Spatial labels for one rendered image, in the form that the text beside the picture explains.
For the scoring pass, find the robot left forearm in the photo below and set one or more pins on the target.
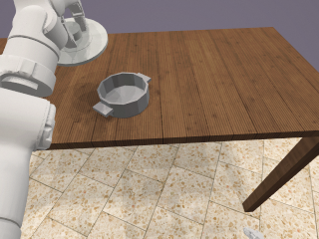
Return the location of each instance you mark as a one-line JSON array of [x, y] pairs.
[[32, 52]]

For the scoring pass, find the right robot hand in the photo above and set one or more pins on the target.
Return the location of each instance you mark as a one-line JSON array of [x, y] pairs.
[[252, 234]]

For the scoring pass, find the knob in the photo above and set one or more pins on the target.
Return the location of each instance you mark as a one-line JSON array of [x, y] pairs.
[[75, 29]]

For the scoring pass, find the pot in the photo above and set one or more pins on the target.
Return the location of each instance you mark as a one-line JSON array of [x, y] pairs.
[[123, 95]]

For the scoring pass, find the left robot hand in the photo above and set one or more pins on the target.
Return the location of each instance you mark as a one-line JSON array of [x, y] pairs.
[[78, 14]]

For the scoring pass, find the lid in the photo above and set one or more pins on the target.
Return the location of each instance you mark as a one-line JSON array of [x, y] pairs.
[[90, 46]]

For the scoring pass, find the robot left upper arm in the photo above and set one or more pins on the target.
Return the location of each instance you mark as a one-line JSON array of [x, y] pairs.
[[26, 125]]

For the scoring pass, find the table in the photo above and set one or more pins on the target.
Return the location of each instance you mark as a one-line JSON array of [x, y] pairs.
[[206, 86]]

